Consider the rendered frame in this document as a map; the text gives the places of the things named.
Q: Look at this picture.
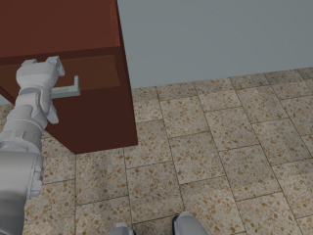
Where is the drawer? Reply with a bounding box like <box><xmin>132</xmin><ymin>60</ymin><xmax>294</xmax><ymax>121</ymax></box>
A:
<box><xmin>0</xmin><ymin>54</ymin><xmax>120</xmax><ymax>98</ymax></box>

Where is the left robot shin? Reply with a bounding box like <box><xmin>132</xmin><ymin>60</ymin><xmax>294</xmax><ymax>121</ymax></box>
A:
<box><xmin>115</xmin><ymin>222</ymin><xmax>127</xmax><ymax>228</ymax></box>

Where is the left robot hand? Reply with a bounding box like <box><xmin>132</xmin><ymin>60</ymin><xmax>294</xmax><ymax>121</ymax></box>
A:
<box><xmin>16</xmin><ymin>56</ymin><xmax>66</xmax><ymax>124</ymax></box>

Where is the left robot forearm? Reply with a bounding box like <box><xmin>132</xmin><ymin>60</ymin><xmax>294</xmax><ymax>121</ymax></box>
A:
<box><xmin>0</xmin><ymin>84</ymin><xmax>52</xmax><ymax>156</ymax></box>

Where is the robot right thigh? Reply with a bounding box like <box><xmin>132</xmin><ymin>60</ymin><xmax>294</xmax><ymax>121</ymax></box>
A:
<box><xmin>174</xmin><ymin>215</ymin><xmax>208</xmax><ymax>235</ymax></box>

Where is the cabinet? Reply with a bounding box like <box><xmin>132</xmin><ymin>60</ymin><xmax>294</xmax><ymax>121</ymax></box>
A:
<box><xmin>0</xmin><ymin>0</ymin><xmax>139</xmax><ymax>155</ymax></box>

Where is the handle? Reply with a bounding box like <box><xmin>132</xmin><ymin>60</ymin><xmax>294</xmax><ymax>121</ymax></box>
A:
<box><xmin>51</xmin><ymin>75</ymin><xmax>80</xmax><ymax>99</ymax></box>

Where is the robot left upper arm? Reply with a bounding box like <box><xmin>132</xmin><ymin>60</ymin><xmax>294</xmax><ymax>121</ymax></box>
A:
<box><xmin>0</xmin><ymin>151</ymin><xmax>45</xmax><ymax>235</ymax></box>

